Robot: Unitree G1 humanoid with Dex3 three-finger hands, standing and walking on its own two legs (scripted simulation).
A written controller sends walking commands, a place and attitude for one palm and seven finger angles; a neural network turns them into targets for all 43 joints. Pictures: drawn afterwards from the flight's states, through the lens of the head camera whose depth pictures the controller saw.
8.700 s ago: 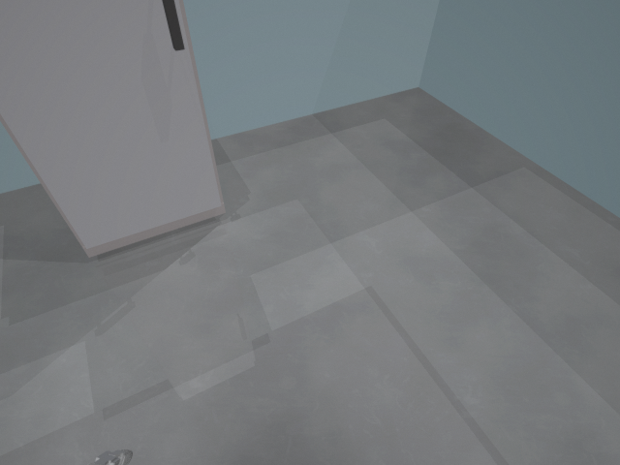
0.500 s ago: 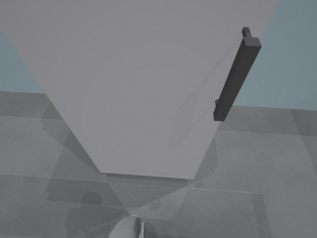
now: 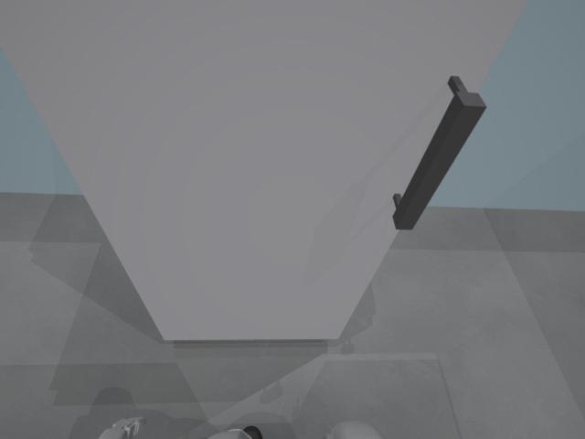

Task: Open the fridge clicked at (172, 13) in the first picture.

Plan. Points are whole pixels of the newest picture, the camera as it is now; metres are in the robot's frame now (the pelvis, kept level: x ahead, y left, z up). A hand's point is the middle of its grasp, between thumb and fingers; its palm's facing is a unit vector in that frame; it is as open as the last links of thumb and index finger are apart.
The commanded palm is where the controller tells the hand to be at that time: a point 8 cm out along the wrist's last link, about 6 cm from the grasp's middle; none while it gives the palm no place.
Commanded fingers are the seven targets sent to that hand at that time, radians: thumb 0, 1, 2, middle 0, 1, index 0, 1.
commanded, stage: come to a stop and stand still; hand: right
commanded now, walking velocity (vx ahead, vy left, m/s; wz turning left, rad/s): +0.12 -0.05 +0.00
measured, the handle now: (425, 161) +0.46 -0.17 +0.14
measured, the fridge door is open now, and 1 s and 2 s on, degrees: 0 0 0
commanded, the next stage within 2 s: look again from close up in 1.48 s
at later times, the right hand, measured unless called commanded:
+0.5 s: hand out of the picture -0.04 -0.20 -0.17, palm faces +0.04 +0.99 -0.15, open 7.2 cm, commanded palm none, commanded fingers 0.00 -0.90 -0.90 0.20 0.30 0.20 0.30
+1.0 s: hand out of the picture +0.01 -0.14 -0.16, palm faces +0.00 +0.95 -0.30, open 7.2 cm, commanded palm none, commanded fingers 0.00 -0.90 -0.90 0.20 0.30 0.20 0.30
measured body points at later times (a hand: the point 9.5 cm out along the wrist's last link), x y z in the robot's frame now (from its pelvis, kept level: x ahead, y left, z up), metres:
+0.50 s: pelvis -0.06 -0.03 +0.01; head -0.05 -0.05 +0.46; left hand -0.19 +0.16 -0.13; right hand -0.05 -0.26 -0.16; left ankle -0.07 +0.11 -0.64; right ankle -0.11 -0.10 -0.74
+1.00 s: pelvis -0.05 +0.04 -0.01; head -0.06 +0.10 +0.44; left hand -0.05 +0.25 -0.20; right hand +0.01 -0.19 -0.14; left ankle -0.06 +0.14 -0.74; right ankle -0.10 -0.10 -0.74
